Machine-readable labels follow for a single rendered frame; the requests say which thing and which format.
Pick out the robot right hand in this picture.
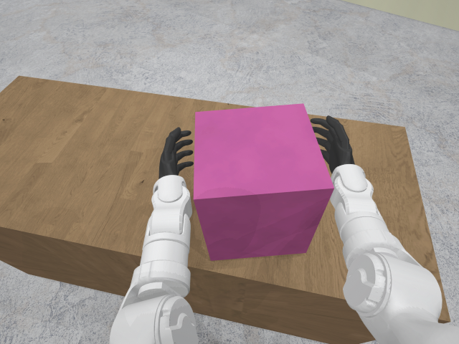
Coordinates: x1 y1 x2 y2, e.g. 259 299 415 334
311 115 355 173

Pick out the pedestal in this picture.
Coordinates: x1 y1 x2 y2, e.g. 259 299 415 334
0 76 451 344

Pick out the robot right upper arm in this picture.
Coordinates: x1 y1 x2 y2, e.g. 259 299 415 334
343 252 459 344

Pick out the right robot forearm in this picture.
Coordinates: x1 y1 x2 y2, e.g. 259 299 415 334
330 164 443 312

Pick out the robot left hand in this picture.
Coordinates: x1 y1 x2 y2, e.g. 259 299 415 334
158 127 194 179

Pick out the carton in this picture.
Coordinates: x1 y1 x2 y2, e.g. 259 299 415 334
194 104 334 261

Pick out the left robot forearm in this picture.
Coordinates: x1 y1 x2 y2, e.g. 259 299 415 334
109 175 192 344

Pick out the robot left upper arm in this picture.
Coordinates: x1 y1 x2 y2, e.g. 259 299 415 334
110 294 199 344

